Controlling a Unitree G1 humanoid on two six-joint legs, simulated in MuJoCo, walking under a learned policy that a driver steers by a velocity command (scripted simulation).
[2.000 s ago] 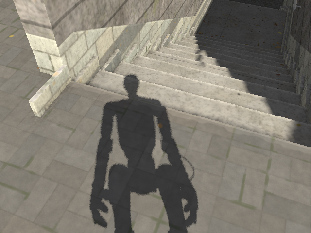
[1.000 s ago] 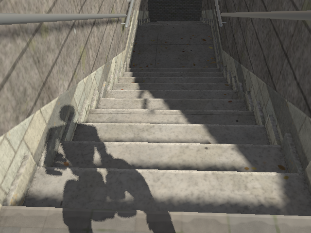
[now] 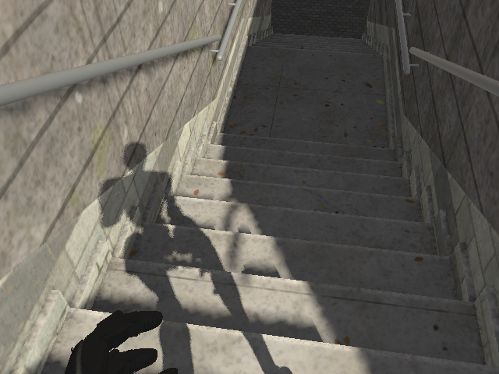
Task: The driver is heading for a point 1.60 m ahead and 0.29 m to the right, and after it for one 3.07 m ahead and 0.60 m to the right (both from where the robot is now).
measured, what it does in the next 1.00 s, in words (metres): goes down, turning right: right foot 0.17 m lower, then left foot 0.17 m lower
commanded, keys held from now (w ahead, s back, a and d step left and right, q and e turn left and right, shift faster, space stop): w+q+shift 0.04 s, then w+e+shift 0.50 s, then e+shift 0.34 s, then q+shift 0.12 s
